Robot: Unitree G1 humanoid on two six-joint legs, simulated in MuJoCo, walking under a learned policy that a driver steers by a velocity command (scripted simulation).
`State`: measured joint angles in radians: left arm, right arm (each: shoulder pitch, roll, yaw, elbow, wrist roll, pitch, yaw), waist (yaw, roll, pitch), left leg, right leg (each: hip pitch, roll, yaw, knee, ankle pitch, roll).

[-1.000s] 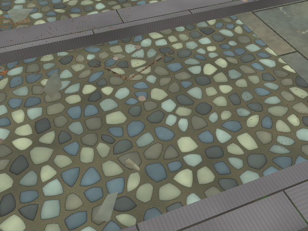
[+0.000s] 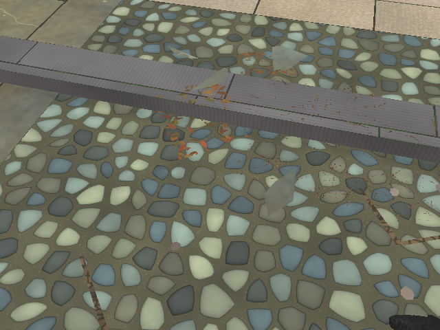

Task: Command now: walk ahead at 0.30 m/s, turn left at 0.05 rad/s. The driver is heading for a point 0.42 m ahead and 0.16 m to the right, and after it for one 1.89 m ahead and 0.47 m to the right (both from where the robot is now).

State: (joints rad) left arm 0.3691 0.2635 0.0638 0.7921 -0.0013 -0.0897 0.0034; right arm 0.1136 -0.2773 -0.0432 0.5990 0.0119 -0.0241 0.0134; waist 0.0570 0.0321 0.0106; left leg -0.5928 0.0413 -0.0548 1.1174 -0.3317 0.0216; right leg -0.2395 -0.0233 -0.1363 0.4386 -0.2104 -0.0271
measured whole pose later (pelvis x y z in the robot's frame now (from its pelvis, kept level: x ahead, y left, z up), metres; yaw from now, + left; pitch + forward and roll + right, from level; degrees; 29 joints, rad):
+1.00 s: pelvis +0.14 +0.00 +0.00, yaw -32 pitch +3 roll +2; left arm 0.19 0.29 0.07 0.61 -0.02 0.02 0.02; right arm 0.12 -0.27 -0.07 0.71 0.02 -0.01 -0.02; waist 0.02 0.00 0.00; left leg -0.41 -0.03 -0.07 0.70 -0.38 -0.05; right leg -0.34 0.09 0.15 0.51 -0.22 -0.06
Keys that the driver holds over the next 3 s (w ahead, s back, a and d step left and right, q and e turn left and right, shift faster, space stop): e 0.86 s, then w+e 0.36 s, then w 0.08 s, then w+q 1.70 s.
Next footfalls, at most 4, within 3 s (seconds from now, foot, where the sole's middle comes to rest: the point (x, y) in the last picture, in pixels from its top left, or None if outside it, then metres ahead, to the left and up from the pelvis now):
0.14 left None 0.20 0.14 -0.78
0.62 right None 0.15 -0.10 -0.78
1.06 left None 0.25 0.09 -0.78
1.50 right None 0.27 -0.33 -0.78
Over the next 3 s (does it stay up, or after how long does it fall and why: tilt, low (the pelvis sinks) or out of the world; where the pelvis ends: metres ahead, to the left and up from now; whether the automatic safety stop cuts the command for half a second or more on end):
stays up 0.97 -0.44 -0.01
